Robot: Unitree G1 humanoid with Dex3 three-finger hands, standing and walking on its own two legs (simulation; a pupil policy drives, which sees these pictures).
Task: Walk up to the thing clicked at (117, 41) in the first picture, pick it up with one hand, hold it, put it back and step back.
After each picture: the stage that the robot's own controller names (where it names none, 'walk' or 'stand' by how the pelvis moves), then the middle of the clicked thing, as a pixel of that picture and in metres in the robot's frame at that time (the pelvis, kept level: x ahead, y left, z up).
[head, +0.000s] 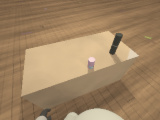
stand; (115, 44) +0.80 -0.25 -0.05
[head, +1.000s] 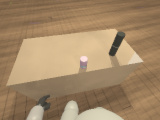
sink last; (115, 45) +0.69 -0.23 -0.02
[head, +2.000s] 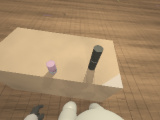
sink last; (94, 59) +0.49 -0.01 -0.01
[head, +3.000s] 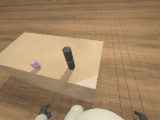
walk; (69, 59) +0.49 +0.23 -0.05
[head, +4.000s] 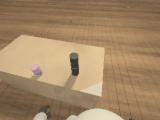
stand; (74, 65) +0.46 +0.15 -0.06
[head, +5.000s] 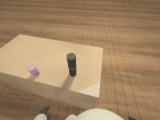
stand; (72, 66) +0.45 +0.17 -0.05
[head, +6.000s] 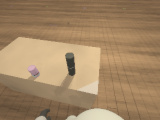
stand; (71, 65) +0.47 +0.19 -0.06
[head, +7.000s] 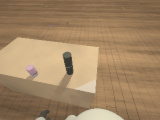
stand; (68, 64) +0.47 +0.21 -0.06
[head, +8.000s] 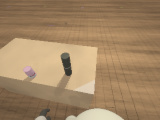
stand; (67, 65) +0.46 +0.22 -0.06
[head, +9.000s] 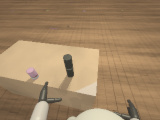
rise first; (69, 66) +0.46 +0.21 -0.06
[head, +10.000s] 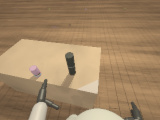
go down; (71, 64) +0.47 +0.20 -0.06
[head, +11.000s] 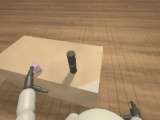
go down; (72, 63) +0.48 +0.19 -0.05
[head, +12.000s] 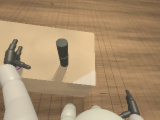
go down; (63, 54) +0.47 +0.18 +0.01
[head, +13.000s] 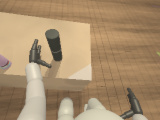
close in; (55, 48) +0.49 +0.20 +0.03
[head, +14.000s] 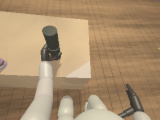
close; (53, 46) +0.49 +0.19 +0.05
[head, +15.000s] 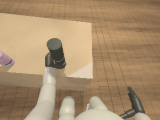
lift; (58, 56) +0.42 +0.18 +0.05
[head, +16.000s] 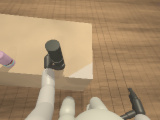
lift; (57, 57) +0.41 +0.19 +0.05
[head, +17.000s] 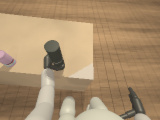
lift; (57, 58) +0.41 +0.19 +0.05
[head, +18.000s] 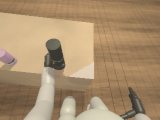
lift; (57, 57) +0.41 +0.19 +0.05
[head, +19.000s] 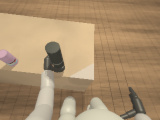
lift; (57, 59) +0.40 +0.19 +0.04
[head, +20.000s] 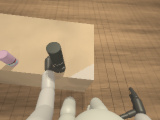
lift; (58, 60) +0.40 +0.19 +0.04
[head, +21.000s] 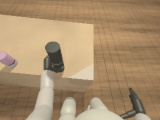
lift; (57, 59) +0.40 +0.19 +0.04
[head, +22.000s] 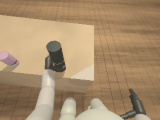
lift; (58, 59) +0.40 +0.19 +0.05
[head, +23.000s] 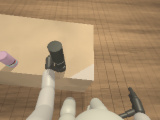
lift; (58, 59) +0.40 +0.18 +0.04
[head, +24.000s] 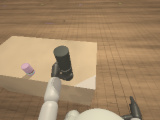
hold; (65, 66) +0.32 +0.16 +0.14
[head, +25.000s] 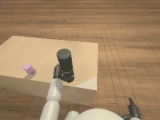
hold; (67, 68) +0.32 +0.15 +0.11
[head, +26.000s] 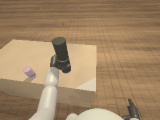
crouch; (63, 57) +0.38 +0.18 +0.15
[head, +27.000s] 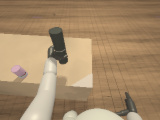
lower; (60, 48) +0.46 +0.18 +0.13
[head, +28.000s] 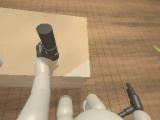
lower; (50, 45) +0.48 +0.20 +0.05
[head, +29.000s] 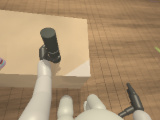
lower; (52, 48) +0.47 +0.19 +0.05
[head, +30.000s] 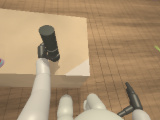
lower; (51, 47) +0.48 +0.19 +0.06
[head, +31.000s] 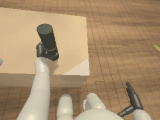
lower; (50, 45) +0.48 +0.20 +0.06
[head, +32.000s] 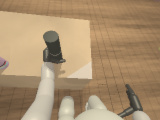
open; (55, 50) +0.46 +0.19 +0.05
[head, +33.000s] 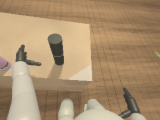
sink last; (57, 52) +0.46 +0.18 +0.03
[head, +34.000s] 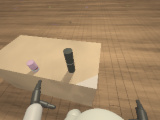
stand; (70, 61) +0.47 +0.20 -0.01
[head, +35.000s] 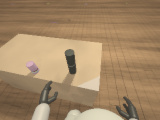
stand; (71, 63) +0.45 +0.19 -0.01
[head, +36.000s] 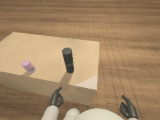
stand; (68, 62) +0.45 +0.19 +0.00
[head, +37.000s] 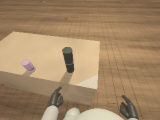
stand; (69, 61) +0.45 +0.19 +0.00
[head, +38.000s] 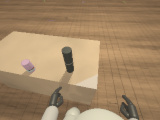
stand; (68, 61) +0.45 +0.19 +0.00
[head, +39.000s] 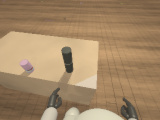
stand; (68, 61) +0.46 +0.19 +0.00
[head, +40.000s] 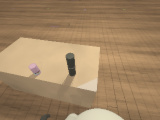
stand; (71, 65) +0.47 +0.19 -0.05
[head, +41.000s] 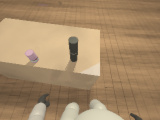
walk; (73, 50) +0.53 +0.14 -0.04
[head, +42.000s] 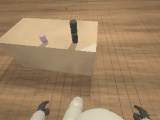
walk; (74, 32) +0.81 +0.22 -0.02
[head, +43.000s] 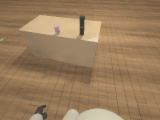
stand; (81, 26) +1.10 +0.16 -0.03
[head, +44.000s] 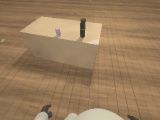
stand; (82, 28) +1.08 +0.15 -0.06
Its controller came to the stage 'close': yes
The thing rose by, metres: 0.20
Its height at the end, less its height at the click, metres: +0.00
